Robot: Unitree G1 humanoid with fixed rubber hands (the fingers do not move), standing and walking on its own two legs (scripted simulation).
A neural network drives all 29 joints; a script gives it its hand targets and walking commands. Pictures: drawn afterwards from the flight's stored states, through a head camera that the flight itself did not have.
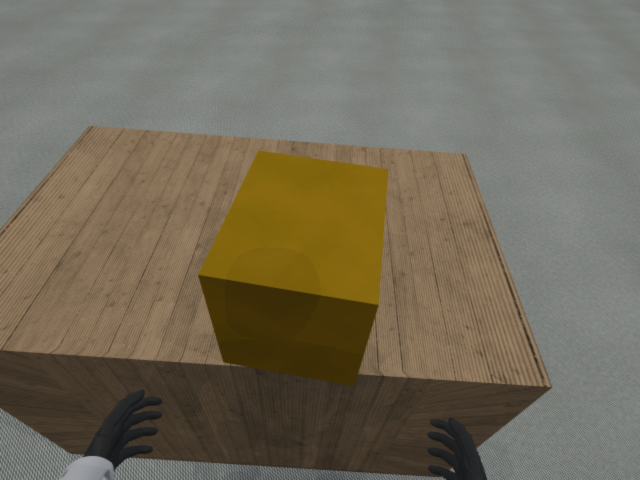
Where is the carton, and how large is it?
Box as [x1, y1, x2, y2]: [198, 151, 387, 385]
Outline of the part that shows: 258,151 198,274 223,361 354,385 378,305 387,169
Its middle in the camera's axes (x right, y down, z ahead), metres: -0.03 +0.04 +0.62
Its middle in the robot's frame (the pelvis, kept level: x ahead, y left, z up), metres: +0.44 +0.03 -0.01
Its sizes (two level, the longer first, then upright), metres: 0.266 0.216 0.232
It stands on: a pedestal, 0.65 m high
